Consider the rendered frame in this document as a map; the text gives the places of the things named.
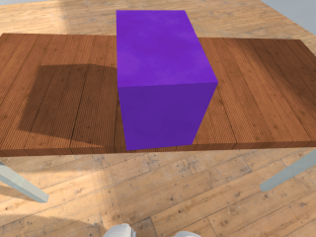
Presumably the carton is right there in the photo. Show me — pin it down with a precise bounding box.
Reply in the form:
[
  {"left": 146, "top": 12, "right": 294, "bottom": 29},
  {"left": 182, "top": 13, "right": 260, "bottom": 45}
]
[{"left": 116, "top": 10, "right": 218, "bottom": 151}]

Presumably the table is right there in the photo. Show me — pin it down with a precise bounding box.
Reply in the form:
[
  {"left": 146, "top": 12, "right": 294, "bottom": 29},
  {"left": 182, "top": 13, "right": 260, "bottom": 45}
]
[{"left": 0, "top": 33, "right": 316, "bottom": 203}]

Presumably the left robot thigh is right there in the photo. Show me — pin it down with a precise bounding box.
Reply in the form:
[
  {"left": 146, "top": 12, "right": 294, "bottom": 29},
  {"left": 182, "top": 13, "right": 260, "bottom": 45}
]
[{"left": 103, "top": 224, "right": 136, "bottom": 237}]

